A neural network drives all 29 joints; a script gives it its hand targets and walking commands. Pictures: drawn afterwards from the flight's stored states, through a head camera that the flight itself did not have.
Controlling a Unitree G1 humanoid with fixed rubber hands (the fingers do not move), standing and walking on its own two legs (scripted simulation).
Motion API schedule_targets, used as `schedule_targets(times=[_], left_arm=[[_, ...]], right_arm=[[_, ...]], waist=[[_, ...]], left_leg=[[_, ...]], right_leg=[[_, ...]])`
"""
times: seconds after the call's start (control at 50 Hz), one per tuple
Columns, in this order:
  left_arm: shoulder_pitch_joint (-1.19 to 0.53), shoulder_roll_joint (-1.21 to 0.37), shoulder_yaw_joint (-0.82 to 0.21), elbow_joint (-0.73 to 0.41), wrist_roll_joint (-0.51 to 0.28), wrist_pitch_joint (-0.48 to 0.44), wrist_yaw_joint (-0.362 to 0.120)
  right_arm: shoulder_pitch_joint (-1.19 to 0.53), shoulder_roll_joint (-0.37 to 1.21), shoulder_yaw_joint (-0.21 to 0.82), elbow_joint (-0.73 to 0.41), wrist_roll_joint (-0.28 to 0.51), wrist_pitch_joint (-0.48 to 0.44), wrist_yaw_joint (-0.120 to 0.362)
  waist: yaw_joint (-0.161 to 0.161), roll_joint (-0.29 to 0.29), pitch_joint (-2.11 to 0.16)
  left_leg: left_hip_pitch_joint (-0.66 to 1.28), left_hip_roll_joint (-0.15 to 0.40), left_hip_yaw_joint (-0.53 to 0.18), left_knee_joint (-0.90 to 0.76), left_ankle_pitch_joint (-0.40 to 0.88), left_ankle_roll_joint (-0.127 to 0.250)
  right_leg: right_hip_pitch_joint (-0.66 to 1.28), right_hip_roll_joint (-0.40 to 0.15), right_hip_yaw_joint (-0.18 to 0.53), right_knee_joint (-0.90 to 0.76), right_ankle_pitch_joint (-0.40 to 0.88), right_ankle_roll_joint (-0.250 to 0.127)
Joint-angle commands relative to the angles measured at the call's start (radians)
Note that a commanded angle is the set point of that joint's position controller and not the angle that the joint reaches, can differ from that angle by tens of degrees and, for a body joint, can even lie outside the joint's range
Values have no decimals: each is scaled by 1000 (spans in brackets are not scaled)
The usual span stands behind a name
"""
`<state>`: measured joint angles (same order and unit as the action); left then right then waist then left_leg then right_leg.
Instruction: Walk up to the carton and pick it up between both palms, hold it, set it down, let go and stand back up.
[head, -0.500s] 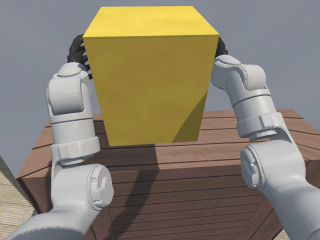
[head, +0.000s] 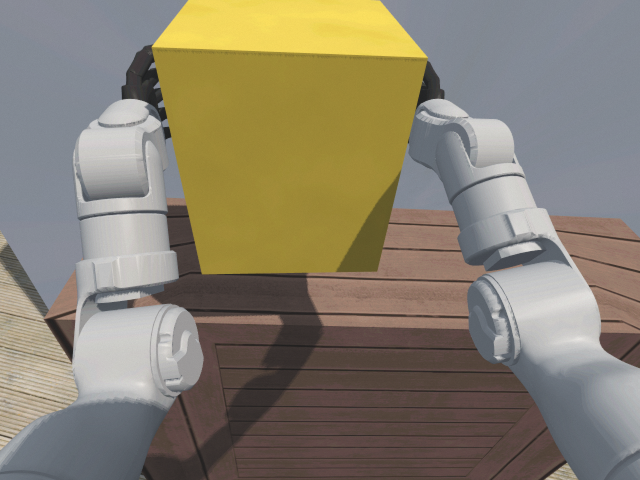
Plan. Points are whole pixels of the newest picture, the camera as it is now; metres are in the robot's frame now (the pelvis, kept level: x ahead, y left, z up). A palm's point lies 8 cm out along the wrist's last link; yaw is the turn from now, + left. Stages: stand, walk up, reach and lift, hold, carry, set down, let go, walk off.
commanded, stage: hold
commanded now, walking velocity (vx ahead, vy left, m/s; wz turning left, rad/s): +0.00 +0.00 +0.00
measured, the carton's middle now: (290, 137) +0.41 +0.04 +0.27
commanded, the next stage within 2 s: none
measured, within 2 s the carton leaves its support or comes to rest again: neither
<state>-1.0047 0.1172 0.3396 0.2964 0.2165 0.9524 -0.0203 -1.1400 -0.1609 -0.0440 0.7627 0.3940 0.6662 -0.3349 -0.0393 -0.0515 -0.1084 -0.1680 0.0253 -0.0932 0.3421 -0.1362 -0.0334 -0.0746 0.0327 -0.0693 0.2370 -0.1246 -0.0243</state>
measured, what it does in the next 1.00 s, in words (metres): stands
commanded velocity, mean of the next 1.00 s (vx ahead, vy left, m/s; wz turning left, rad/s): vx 0.00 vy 0.00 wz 0.00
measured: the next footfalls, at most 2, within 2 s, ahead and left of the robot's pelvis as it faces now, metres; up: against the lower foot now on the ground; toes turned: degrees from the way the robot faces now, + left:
none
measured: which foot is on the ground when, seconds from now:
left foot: down 0.00-1.00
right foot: down 0.00-1.00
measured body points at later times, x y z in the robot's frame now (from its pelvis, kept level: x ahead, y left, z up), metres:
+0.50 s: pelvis +0.01 +0.02 +0.00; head -0.07 +0.06 +0.44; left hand +0.38 +0.19 +0.34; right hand +0.40 -0.11 +0.35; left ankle +0.03 +0.14 -0.75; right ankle +0.01 -0.10 -0.75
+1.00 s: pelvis -0.01 +0.02 +0.00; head -0.08 +0.06 +0.44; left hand +0.38 +0.20 +0.32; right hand +0.40 -0.10 +0.35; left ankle +0.03 +0.14 -0.75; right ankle +0.01 -0.10 -0.75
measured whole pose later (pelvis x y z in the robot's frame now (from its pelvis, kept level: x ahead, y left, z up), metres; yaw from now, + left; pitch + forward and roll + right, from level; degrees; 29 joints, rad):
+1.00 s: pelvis -0.01 +0.02 +0.00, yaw +0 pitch -2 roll -2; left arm -1.13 0.14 0.31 0.45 0.21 0.95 0.00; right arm -1.33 -0.23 -0.07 0.97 0.41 0.69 -0.31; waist -0.04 -0.05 -0.15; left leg -0.22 0.01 -0.08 0.40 -0.15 -0.01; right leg -0.11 0.02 -0.06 0.25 -0.11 0.00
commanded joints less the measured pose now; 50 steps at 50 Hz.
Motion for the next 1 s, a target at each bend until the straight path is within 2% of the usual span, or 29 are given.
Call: schedule_targets(times=[0.0, 0.1, 0.16, 0.22, 0.24, 0.3, 0.34, 0.4, 0.46, 0.48, 0.5, 0.52, 0.54, 0.56, 0.6, 0.66, 0.74, 0.8, 0.84, 0.9, 0.92, 0.96, 0.98], left_arm=[[-768, -504, -429, -251, -202, -49, -117], [-806, -519, -478, -323, -224, -38, -99], [-817, -517, -483, -359, -215, -23, -93], [-808, -506, -475, -366, -212, 7, -87], [-808, -505, -467, -372, -210, 19, -86], [-794, -495, -445, -314, -191, 41, -90], [-793, -479, -424, -276, -190, 47, -93], [-803, -474, -401, -234, -187, 49, -95], [-810, -452, -376, -204, -173, 40, -105], [-806, -447, -370, -170, -169, 36, -108], [-818, -438, -354, -154, -168, 31, -112], [-838, -436, -354, -145, -166, 27, -114], [-826, -419, -338, -124, -164, 16, -116], [-840, -414, -333, -104, -165, 8, -117], [-862, -417, -334, -75, -171, -12, -112], [-904, -426, -338, -64, -181, -48, -94], [-926, -436, -360, -65, -197, -79, -66], [-927, -427, -352, -58, -185, -81, -60], [-925, -434, -336, -46, -180, -81, -63], [-958, -448, -336, -24, -174, -89, -65], [-957, -449, -329, -13, -172, -93, -64], [-980, -465, -341, -52, -175, -109, -63], [-967, -456, -336, -60, -174, -118, -58]], right_arm=[[-789, 444, 171, -391, 135, -12, 24], [-831, 447, 184, -470, 142, 4, 30], [-831, 456, 204, -471, 158, 15, 32], [-824, 433, 200, -458, 177, 33, 32], [-817, 419, 207, -435, 188, 39, 33], [-824, 391, 216, -389, 219, 52, 26], [-830, 377, 205, -349, 231, 58, 24], [-850, 355, 185, -294, 238, 68, 26], [-842, 334, 167, -249, 233, 72, 27], [-854, 330, 156, -232, 230, 71, 27], [-862, 322, 148, -213, 225, 71, 29], [-871, 322, 145, -193, 228, 69, 31], [-865, 310, 140, -175, 221, 67, 33], [-869, 314, 132, -156, 216, 64, 34], [-895, 317, 110, -158, 209, 53, 36], [-906, 323, 97, -132, 186, 32, 41], [-930, 328, 84, -140, 168, 12, 52], [-924, 323, 78, -104, 149, 8, 57], [-926, 332, 71, -88, 143, 6, 66], [-946, 342, 48, -62, 120, -4, 80], [-952, 343, 37, -60, 109, -5, 84], [-954, 371, 36, -82, 91, -14, 97], [-934, 365, 26, -85, 74, -21, 103]], waist=[[-55, 130, -515], [-64, 164, -572], [-57, 160, -580], [-48, 179, -564], [-38, 180, -538], [-30, 174, -490], [-22, 148, -461], [-21, 159, -437], [-21, 132, -398], [-21, 146, -382], [-20, 119, -375], [-23, 123, -367], [-14, 107, -353], [-26, 123, -333], [-20, 123, -333], [-30, 128, -361], [-15, 138, -392], [-21, 145, -364], [-14, 143, -367], [-24, 164, -360], [-16, 171, -382], [-22, 174, -429], [-23, 159, -438]], left_leg=[[220, -75, 63, 37, 374, -8], [197, -78, 69, 42, 405, -15], [222, -79, 65, 46, 419, -16], [261, -76, 61, 51, 459, -25], [251, -76, 66, 57, 470, -29], [255, -75, 68, 62, 452, -35], [248, -68, 62, 54, 436, -37], [203, -66, 68, 43, 439, -45], [196, -61, 65, 30, 410, -46], [184, -61, 67, 28, 409, -48], [175, -63, 68, 27, 401, -49], [173, -63, 71, 23, 381, -48], [166, -61, 72, 21, 350, -48], [148, -61, 76, 14, 336, -49], [140, -57, 71, 9, 298, -45], [143, -53, 69, 14, 271, -43], [155, -58, 76, 20, 252, -39], [156, -52, 76, 19, 248, -35], [111, -56, 83, 6, 198, -29], [81, -55, 84, -4, 108, -24], [79, -57, 90, -3, 115, -24], [102, -59, 89, 0, 135, -23], [119, -54, 79, -4, 157, -20]], right_leg=[[119, 24, 18, -23, 219, 53], [126, 36, 10, -14, 236, 52], [127, 38, 11, -9, 244, 53], [119, 45, 7, -16, 245, 52], [130, 46, 6, -18, 237, 40], [118, 49, 4, -29, 209, 39], [108, 50, 3, -38, 193, 36], [119, 47, 7, -42, 190, 33], [102, 44, 7, -47, 164, 30], [102, 46, 10, -56, 154, 31], [102, 42, 10, -60, 144, 31], [85, 39, 9, -56, 128, 27], [89, 40, 5, -60, 98, 30], [75, 40, 9, -64, 75, 25], [55, 35, 10, -67, 26, 24], [16, 35, 10, -62, -6, 16], [8, 37, 0, -66, -39, 15], [6, 39, -2, -66, -45, 17], [24, 34, 3, -66, -84, 19], [-26, 22, 5, -57, -148, 11], [-24, 19, 10, -60, -151, 13], [-13, 21, 5, -54, -125, 13], [-1, 23, 3, -55, -104, 16]])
